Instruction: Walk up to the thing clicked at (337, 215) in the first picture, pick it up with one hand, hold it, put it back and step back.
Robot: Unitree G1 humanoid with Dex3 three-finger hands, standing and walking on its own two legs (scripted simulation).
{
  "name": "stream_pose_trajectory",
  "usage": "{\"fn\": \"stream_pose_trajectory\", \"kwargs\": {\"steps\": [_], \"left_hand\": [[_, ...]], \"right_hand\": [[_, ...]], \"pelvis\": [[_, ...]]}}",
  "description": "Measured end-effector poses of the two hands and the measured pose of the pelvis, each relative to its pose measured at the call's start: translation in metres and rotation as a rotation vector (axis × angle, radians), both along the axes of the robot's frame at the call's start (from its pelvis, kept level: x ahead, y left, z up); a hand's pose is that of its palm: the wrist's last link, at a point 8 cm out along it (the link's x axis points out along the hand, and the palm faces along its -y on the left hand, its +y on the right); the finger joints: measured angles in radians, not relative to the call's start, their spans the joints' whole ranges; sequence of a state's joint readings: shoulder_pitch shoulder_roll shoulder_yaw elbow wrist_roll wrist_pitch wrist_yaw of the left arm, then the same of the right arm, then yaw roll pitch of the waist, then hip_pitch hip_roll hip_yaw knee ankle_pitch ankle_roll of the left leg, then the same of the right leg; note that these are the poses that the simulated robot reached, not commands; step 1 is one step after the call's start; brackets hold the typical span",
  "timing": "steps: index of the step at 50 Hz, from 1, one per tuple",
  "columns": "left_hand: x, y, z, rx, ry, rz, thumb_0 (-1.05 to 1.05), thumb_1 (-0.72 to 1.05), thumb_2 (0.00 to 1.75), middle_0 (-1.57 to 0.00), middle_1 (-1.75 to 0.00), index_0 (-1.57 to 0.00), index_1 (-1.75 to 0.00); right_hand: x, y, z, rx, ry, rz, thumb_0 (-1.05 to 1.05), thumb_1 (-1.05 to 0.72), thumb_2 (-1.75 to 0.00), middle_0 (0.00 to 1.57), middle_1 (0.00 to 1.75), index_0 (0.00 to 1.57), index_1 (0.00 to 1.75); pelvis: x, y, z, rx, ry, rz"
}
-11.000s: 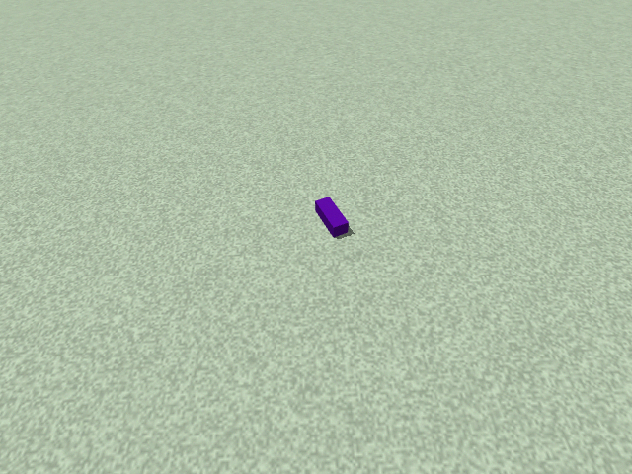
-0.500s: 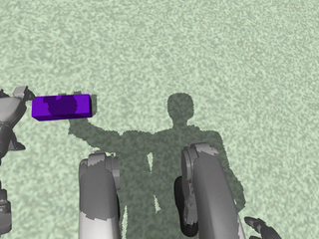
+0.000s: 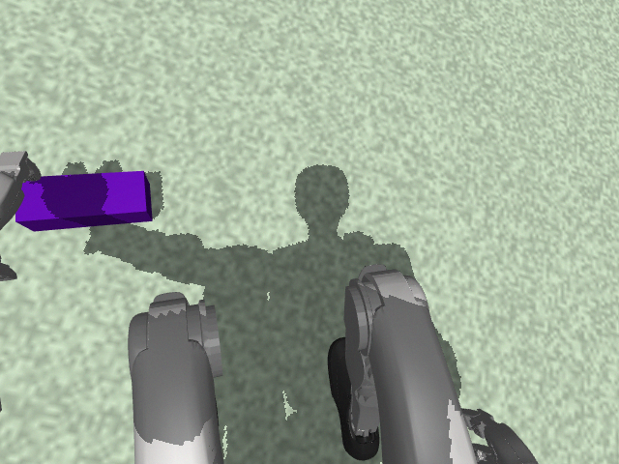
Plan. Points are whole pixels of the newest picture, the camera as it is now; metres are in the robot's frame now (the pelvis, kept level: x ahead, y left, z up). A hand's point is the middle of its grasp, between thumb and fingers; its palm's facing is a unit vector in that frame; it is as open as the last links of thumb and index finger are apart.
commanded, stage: rise first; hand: left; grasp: from above
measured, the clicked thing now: (89, 201) +0.50 +0.31 -0.30
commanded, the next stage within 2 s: approach in 2.00 s
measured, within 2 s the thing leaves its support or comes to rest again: neither
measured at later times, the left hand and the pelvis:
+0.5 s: hand (11, 223) +0.43 +0.36 -0.18, palm faces -0.47 -0.09 -0.88, open 13.9 cm; pelvis +0.01 +0.00 -0.01, yaw -1 degrees
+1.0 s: hand (19, 212) +0.45 +0.35 -0.18, palm faces -0.46 -0.08 -0.88, open 14.0 cm; pelvis +0.00 +0.00 -0.01, yaw -2 degrees
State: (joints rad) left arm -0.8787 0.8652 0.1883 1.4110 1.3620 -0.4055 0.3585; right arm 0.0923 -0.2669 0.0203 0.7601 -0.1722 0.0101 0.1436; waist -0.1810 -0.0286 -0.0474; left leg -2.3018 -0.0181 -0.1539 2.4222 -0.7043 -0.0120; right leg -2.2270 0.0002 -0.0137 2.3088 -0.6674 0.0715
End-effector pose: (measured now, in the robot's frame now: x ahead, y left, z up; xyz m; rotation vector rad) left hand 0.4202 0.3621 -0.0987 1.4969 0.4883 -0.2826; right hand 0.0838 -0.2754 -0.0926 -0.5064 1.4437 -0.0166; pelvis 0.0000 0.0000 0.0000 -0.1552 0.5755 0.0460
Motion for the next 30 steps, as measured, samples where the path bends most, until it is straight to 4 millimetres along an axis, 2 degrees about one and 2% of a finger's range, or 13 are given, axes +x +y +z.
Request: {"fn": "stream_pose_trajectory", "kwargs": {"steps": [13,30], "left_hand": [[0.013,-0.001,-0.016,0.004,0.000,0.017,0.00,-0.49,0.97,-0.08,-1.06,-0.11,-1.04],[0.018,-0.001,-0.026,-0.012,-0.003,0.005,0.00,-0.52,1.00,-0.09,-1.03,-0.10,-1.03]], "right_hand": [[-0.009,0.002,-0.003,-0.003,0.038,-0.008,0.00,-0.91,-0.90,0.20,0.30,0.20,0.30],[-0.010,0.002,-0.001,-0.012,0.057,0.007,0.00,-0.91,-0.90,0.20,0.30,0.20,0.30]], "pelvis": [[0.004,0.002,-0.006,-0.010,0.011,-0.006],[0.005,0.004,-0.009,-0.024,0.008,-0.008]]}}
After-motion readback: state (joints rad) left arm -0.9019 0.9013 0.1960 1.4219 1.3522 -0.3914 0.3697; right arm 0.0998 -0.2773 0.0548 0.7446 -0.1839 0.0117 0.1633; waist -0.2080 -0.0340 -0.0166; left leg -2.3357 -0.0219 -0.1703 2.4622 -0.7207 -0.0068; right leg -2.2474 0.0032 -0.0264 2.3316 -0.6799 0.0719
